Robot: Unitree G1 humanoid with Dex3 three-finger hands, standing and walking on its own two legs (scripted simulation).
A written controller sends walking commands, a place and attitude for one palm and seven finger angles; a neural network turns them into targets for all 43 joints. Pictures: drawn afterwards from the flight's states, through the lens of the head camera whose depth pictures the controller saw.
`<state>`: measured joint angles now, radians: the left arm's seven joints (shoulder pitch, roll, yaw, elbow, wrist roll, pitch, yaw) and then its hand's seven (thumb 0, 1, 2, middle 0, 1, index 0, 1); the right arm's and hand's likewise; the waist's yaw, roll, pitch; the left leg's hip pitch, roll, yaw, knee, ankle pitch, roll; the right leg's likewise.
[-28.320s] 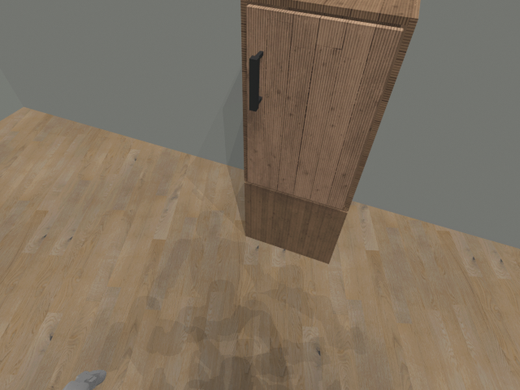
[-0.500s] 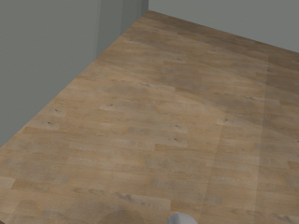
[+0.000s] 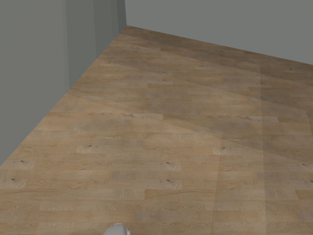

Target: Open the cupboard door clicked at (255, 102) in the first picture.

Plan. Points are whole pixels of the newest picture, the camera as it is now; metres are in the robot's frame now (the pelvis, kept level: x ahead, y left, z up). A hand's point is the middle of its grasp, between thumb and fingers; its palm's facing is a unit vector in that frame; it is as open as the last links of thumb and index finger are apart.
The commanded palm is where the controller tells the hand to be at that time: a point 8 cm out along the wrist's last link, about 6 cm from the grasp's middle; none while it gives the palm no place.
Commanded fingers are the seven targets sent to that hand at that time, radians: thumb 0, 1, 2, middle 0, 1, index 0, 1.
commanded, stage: walk to a spot facing it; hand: left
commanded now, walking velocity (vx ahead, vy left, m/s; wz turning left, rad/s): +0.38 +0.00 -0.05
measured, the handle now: out of the picture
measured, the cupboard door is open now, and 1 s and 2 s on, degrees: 51 51 51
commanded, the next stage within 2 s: turn to face it in 0.28 s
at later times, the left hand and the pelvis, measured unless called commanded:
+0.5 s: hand (119, 166) +0.35 +0.15 -0.17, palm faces -0.05 -0.98 -0.21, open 7.3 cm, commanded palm none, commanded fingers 0.00 0.90 0.90 -0.20 -0.30 -0.20 -0.30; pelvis +0.24 -0.03 -0.02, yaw -2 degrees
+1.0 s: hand (112, 154) +0.40 +0.18 -0.17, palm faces +0.27 -0.93 -0.24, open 7.3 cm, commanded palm none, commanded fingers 0.00 0.90 0.90 -0.20 -0.30 -0.20 -0.30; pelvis +0.34 -0.04 -0.01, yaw +14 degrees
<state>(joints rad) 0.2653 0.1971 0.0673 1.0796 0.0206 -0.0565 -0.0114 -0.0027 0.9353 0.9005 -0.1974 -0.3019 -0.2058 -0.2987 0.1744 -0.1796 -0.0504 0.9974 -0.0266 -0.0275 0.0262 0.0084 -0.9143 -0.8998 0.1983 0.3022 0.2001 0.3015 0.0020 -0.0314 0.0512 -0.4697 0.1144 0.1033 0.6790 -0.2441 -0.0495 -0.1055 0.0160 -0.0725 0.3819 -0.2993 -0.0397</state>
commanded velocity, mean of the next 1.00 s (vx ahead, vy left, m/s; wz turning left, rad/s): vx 0.10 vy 0.00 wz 0.31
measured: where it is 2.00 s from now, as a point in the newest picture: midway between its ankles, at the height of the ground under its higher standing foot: (175, 201)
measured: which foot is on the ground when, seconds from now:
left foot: up 0.00-0.04, down 0.06-0.44, up 0.46-0.74, down 0.76-1.00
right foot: down 0.00-0.08, up 0.10-0.42, down 0.44-0.76, up 0.78-1.00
